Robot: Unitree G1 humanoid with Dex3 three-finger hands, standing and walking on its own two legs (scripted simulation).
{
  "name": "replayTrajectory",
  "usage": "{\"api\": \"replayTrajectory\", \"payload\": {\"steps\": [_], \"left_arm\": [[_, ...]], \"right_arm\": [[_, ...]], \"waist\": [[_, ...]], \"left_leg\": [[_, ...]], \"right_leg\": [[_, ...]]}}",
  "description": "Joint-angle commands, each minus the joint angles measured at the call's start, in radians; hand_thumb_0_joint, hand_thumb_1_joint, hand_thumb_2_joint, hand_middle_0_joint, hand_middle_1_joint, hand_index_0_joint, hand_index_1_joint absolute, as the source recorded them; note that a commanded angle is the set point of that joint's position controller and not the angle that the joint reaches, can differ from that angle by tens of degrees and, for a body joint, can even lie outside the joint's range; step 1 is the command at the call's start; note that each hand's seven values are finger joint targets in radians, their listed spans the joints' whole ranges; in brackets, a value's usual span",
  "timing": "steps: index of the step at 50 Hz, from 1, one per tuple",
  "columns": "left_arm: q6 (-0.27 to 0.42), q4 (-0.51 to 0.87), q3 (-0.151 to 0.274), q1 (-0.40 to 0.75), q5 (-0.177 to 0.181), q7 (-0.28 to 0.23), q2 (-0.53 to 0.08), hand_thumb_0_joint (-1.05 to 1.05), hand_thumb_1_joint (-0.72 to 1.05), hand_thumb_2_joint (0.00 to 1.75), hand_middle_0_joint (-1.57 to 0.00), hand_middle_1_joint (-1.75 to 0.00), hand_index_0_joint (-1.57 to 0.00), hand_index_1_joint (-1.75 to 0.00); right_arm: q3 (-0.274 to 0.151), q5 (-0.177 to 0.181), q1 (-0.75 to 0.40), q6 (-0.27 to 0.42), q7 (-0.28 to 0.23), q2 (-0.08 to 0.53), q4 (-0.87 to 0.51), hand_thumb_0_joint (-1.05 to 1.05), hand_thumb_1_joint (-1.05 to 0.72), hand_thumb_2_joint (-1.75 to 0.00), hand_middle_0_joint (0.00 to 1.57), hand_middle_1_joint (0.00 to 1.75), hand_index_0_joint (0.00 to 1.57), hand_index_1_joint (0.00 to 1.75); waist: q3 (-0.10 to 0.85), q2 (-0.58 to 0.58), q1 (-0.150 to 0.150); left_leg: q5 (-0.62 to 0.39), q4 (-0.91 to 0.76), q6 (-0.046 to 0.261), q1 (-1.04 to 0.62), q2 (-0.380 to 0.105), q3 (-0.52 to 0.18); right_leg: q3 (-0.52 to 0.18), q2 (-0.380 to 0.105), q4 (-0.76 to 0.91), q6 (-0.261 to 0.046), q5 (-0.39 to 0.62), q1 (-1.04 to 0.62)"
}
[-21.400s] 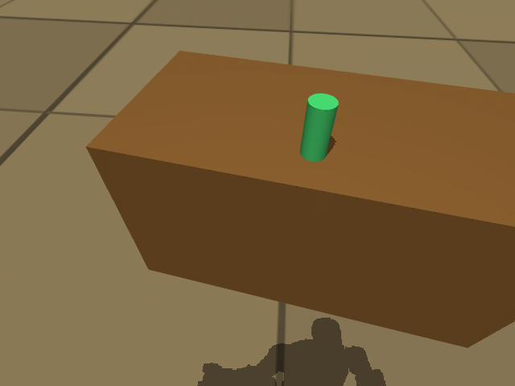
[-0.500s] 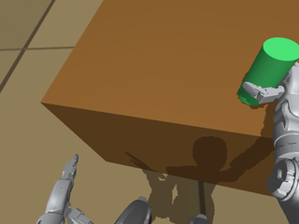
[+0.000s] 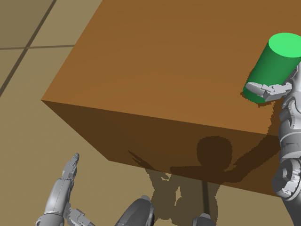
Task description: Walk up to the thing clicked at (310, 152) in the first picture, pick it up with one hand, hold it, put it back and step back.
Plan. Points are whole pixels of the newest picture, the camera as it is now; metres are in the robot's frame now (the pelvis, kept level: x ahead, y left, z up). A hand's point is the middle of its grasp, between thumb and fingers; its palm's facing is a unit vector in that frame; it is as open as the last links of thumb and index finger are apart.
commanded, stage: open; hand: right
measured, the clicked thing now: (270, 72) +0.53 -0.17 +0.09
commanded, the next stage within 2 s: withdraw in 0.32 s
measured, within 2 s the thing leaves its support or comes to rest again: neither
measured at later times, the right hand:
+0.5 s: hand (268, 76) +0.53 -0.17 +0.07, palm faces +0.05 +1.00 +0.02, open 15.1 cm
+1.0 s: hand out of the picture +0.52 -0.23 +0.20, palm faces +0.10 +0.98 -0.15, open 17.6 cm
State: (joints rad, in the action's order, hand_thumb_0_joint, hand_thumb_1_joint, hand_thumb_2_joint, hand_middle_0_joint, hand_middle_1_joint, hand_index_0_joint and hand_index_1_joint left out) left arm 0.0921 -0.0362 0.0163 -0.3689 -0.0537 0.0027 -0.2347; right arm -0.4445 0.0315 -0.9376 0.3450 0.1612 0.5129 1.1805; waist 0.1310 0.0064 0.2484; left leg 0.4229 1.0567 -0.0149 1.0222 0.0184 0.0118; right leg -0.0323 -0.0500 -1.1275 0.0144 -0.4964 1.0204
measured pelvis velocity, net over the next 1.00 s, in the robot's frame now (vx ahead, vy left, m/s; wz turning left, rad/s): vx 0.02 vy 0.00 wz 0.00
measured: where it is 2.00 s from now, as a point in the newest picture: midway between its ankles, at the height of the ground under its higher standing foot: outside the picture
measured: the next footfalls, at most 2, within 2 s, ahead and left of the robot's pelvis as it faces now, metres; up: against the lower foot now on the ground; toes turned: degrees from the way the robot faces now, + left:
none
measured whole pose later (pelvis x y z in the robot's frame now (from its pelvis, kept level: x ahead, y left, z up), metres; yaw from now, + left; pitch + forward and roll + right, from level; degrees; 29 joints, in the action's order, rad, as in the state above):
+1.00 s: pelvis +0.02 +0.00 +0.04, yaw +0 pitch +16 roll +1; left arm 0.04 -0.22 -0.01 -0.33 0.01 -0.01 -0.24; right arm -0.37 0.01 -0.97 0.11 0.23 0.62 1.17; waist 0.12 0.04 0.14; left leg 0.37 0.83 -0.02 0.73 0.01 -0.01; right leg -0.01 -0.04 -0.87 0.01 -0.43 0.72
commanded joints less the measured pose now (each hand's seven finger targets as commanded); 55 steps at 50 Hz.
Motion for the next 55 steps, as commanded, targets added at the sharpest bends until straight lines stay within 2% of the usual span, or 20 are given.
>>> {"api": "replayTrajectory", "payload": {"steps": [1, 7, 10, 16, 20, 24, 26, 27, 29, 32, 35, 37, 43, 45, 46, 47, 48, 49, 53, 55], "left_arm": [[0.055, 0.176, 0.096, -0.027, 0.012, -0.012, -0.146, 0.0, -0.54, 0.05, -0.04, -0.05, -0.05, -0.04], [0.058, 0.204, 0.098, -0.004, 0.009, -0.017, -0.159, 0.0, -0.55, 0.06, -0.04, -0.04, -0.04, -0.05], [0.052, 0.164, 0.091, -0.038, 0.01, -0.018, -0.143, 0.0, -0.55, 0.06, -0.04, -0.04, -0.04, -0.05], [0.052, 0.143, 0.103, -0.032, 0.009, -0.019, -0.144, 0.0, -0.56, 0.06, -0.04, -0.04, -0.04, -0.05], [0.054, 0.155, 0.094, -0.029, 0.006, -0.017, -0.14, 0.0, -0.56, 0.06, -0.04, -0.04, -0.04, -0.05], [0.051, 0.163, 0.122, -0.018, 0.01, -0.02, -0.17, 0.0, -0.51, 0.03, -0.05, -0.05, -0.06, -0.04], [0.049, 0.201, 0.166, 0.016, 0.013, -0.029, -0.22, 0.0, -0.51, 0.03, -0.05, -0.05, -0.05, -0.04], [0.044, 0.207, 0.154, 0.005, 0.014, -0.028, -0.212, 0.0, -0.52, 0.03, -0.05, -0.05, -0.05, -0.04], [0.027, 0.162, 0.182, -0.025, 0.027, -0.032, -0.233, 0.0, -0.52, 0.04, -0.04, -0.05, -0.05, -0.04], [0.018, 0.126, 0.136, 0.016, 0.038, -0.03, -0.191, 0.0, -0.53, 0.04, -0.04, -0.04, -0.04, -0.04], [0.011, -0.048, 0.064, -0.04, 0.041, -0.021, -0.113, 0.0, -0.53, 0.04, -0.04, -0.04, -0.04, -0.04], [0.02, -0.03, 0.02, 0.057, 0.045, -0.016, -0.091, 0.0, -0.53, 0.03, -0.05, -0.04, -0.05, -0.04], [0.041, -0.029, 0.101, 0.086, 0.06, -0.034, -0.199, 0.0, -0.53, 0.02, -0.05, -0.04, -0.05, -0.04], [0.041, -0.025, 0.087, 0.076, 0.069, -0.044, -0.195, 0.0, -0.57, 0.08, -0.06, -0.06, -0.05, -0.07], [0.022, 0.055, 0.076, 0.098, 0.076, -0.037, -0.181, 0.0, -0.54, 0.06, -0.05, -0.06, -0.05, -0.06], [0.005, -0.006, 0.084, 0.041, 0.08, -0.034, -0.169, 0.0, -0.54, 0.06, -0.05, -0.06, -0.05, -0.06], [-0.001, 0.013, 0.059, 0.031, 0.084, -0.026, -0.152, 0.0, -0.54, 0.06, -0.05, -0.05, -0.04, -0.06], [-0.006, 0.002, 0.059, 0.0, 0.086, -0.02, -0.153, 0.0, -0.54, 0.06, -0.05, -0.05, -0.04, -0.05], [-0.034, -0.031, 0.061, -0.095, 0.092, -0.005, -0.152, 0.0, -0.52, 0.05, -0.04, -0.05, -0.04, -0.05], [-0.045, -0.088, 0.062, -0.124, 0.093, 0.003, -0.143, 0.0, -0.53, 0.07, -0.04, -0.06, -0.05, -0.06]], "right_arm": [[-0.003, 0.001, -0.438, 0.057, -0.001, 0.219, -0.209, 0.0, 0.47, -0.5, 0.94, 0.77, 0.96, 0.77], [-0.007, 0.006, -0.44, 0.055, -0.001, 0.211, -0.214, 0.0, 0.6, -0.28, 0.75, 0.54, 0.76, 0.54], [-0.025, 0.004, -0.465, 0.06, -0.008, 0.245, -0.27, 0.0, 0.61, -0.24, 0.66, 0.48, 0.67, 0.48], [-0.003, 0.001, -0.449, 0.068, -0.017, 0.216, -0.226, 0.0, 0.61, -0.22, 0.53, 0.4, 0.54, 0.4], [0.003, 0.002, -0.426, 0.07, -0.016, 0.2, -0.232, 0.0, 0.61, -0.19, 0.4, 0.33, 0.41, 0.33], [-0.005, 0.006, -0.473, 0.067, -0.018, 0.226, -0.277, 0.0, 0.58, -0.26, 0.27, 0.31, 0.29, 0.31], [-0.036, 0.005, -0.524, 0.067, -0.025, 0.303, -0.367, 0.0, 0.55, -0.24, 0.23, 0.27, 0.24, 0.27], [-0.033, 0.006, -0.532, 0.061, -0.027, 0.301, -0.381, 0.0, 0.55, -0.23, 0.22, 0.26, 0.23, 0.26], [-0.038, 0.012, -0.475, 0.034, -0.029, 0.306, -0.351, 0.0, 0.56, -0.18, 0.19, 0.22, 0.2, 0.22], [-0.043, 0.01, -0.53, 0.01, -0.024, 0.349, -0.373, 0.0, 0.61, -0.11, 0.13, 0.14, 0.13, 0.14], [0.012, 0.018, -0.457, -0.034, 0.009, 0.27, -0.224, 0.0, 0.61, -0.05, 0.07, 0.08, 0.07, 0.08], [-0.011, 0.016, -0.473, -0.052, 0.028, 0.32, -0.224, 0.0, 0.61, -0.04, 0.05, 0.07, 0.06, 0.07], [0.003, 0.045, -0.466, -0.137, 0.113, 0.327, -0.188, 0.0, 0.61, -0.05, 0.05, 0.06, 0.06, 0.06], [0.031, 0.061, -0.427, -0.166, 0.141, 0.28, -0.171, 0.0, 0.53, -0.04, 0.06, 0.06, 0.06, 0.06], [0.031, -0.047, -0.365, -0.187, 0.081, 0.439, -0.163, 0.0, 0.56, -0.03, 0.06, 0.06, 0.06, 0.06], [0.053, -0.035, -0.403, -0.195, 0.05, 0.387, -0.194, 0.0, 0.57, -0.03, 0.06, 0.06, 0.06, 0.06], [0.087, -0.031, -0.396, -0.206, 0.042, 0.326, -0.186, 0.0, 0.6, -0.03, 0.05, 0.06, 0.06, 0.06], [0.093, -0.038, -0.374, -0.218, 0.037, 0.331, -0.172, 0.0, 0.61, -0.03, 0.05, 0.06, 0.06, 0.06], [0.02, -0.073, -0.429, -0.228, -0.012, 0.517, -0.347, 0.0, 0.61, -0.02, 0.05, 0.06, 0.06, 0.06], [0.001, -0.08, -0.392, -0.236, -0.038, 0.542, -0.352, 0.0, 0.61, -0.03, 0.05, 0.06, 0.05, 0.06]], "waist": [[0.505, 0.157, 0.009], [0.557, 0.174, 0.015], [0.571, 0.202, 0.004], [0.497, 0.179, 0.011], [0.526, 0.183, 0.01], [0.575, 0.204, 0.007], [0.681, 0.247, -0.002], [0.697, 0.249, -0.014], [0.638, 0.229, -0.01], [0.593, 0.241, -0.038], [0.402, 0.203, -0.05], [0.417, 0.171, -0.082], [0.481, 0.082, -0.046], [0.456, 0.04, -0.044], [0.44, -0.001, -0.135], [0.42, 0.009, -0.102], [0.414, -0.03, -0.095], [0.367, -0.049, -0.097], [0.446, 0.051, -0.153], [0.401, 0.131, -0.176]], "left_leg": [[-0.283, -0.108, 0.027, -0.278, 0.018, 0.01], [-0.324, -0.092, 0.029, -0.277, 0.021, 0.019], [-0.34, -0.091, 0.029, -0.282, 0.021, 0.019], [-0.265, -0.111, 0.031, -0.247, 0.022, 0.016], [-0.3, -0.1, 0.031, -0.264, 0.024, 0.023], [-0.33, -0.1, 0.034, -0.275, 0.026, 0.027], [-0.371, -0.104, 0.034, -0.314, 0.026, 0.031], [-0.395, -0.116, 0.032, -0.351, 0.026, 0.03], [-0.408, -0.14, 0.032, -0.359, 0.03, 0.035], [-0.403, -0.173, 0.032, -0.377, 0.026, 0.027], [-0.35, -0.212, 0.035, -0.36, 0.024, 0.024], [-0.364, -0.228, 0.03, -0.414, 0.017, 0.011], [-0.416, -0.28, 0.013, -0.518, 0.012, 0.007], [-0.423, -0.295, 0.012, -0.519, 0.015, 0.019], [-0.413, -0.322, 0.0, -0.57, 0.004, 0.007], [-0.414, -0.333, -0.002, -0.586, 0.004, 0.001], [-0.437, -0.345, -0.008, -0.608, -0.001, -0.006], [-0.439, -0.356, -0.013, -0.627, -0.01, -0.01], [-0.51, -0.349, -0.001, -0.66, -0.016, -0.009], [-0.467, -0.364, 0.015, -0.614, -0.009, 0.003]], "right_leg": [[0.009, 0.023, 0.126, -0.026, 0.275, -0.291], [0.002, 0.019, 0.118, -0.02, 0.341, -0.339], [0.005, 0.021, 0.117, -0.022, 0.36, -0.355], [0.006, 0.022, 0.132, -0.025, 0.268, -0.315], [0.001, 0.021, 0.13, -0.022, 0.32, -0.338], [-0.005, 0.021, 0.136, -0.016, 0.381, -0.401], [-0.009, 0.016, 0.138, -0.01, 0.471, -0.496], [-0.003, 0.02, 0.141, -0.01, 0.5, -0.514], [-0.006, 0.018, 0.16, -0.008, 0.544, -0.531], [0.004, 0.017, 0.196, -0.006, 0.535, -0.548], [0.014, 0.024, 0.246, -0.011, 0.428, -0.462], [0.02, 0.028, 0.261, -0.02, 0.4, -0.435], [0.022, 0.03, 0.297, -0.035, 0.402, -0.485], [0.017, 0.03, 0.315, -0.035, 0.426, -0.517], [0.042, 0.034, 0.337, -0.034, 0.415, -0.504], [0.05, 0.035, 0.344, -0.035, 0.394, -0.502], [0.053, 0.037, 0.35, -0.04, 0.381, -0.487], [0.061, 0.046, 0.357, -0.042, 0.355, -0.451], [0.074, 0.054, 0.39, -0.031, 0.454, -0.561], [0.069, 0.051, 0.411, -0.018, 0.488, -0.618]]}}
